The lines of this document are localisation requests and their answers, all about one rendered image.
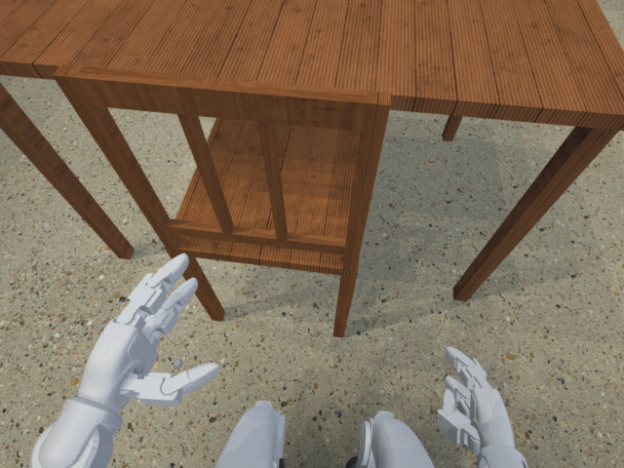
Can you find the robot right thigh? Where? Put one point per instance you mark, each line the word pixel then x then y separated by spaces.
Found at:
pixel 389 443

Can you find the robot right forearm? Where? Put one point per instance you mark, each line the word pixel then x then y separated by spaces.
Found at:
pixel 499 456

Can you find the robot left forearm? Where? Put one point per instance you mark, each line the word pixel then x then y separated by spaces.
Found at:
pixel 82 437

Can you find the table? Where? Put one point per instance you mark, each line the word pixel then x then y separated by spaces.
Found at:
pixel 540 61

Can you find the chair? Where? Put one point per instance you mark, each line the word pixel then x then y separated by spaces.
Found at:
pixel 284 180

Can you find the robot left hand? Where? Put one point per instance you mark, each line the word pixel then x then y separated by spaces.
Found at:
pixel 127 342

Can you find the robot thigh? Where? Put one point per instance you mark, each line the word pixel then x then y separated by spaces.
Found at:
pixel 256 441
pixel 389 443

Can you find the robot right hand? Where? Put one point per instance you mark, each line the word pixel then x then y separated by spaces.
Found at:
pixel 482 407

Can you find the robot left thigh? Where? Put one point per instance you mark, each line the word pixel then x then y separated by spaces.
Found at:
pixel 256 441

